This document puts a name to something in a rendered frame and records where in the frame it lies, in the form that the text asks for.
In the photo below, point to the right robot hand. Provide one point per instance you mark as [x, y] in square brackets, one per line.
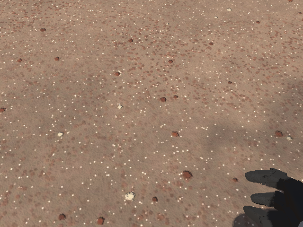
[288, 205]

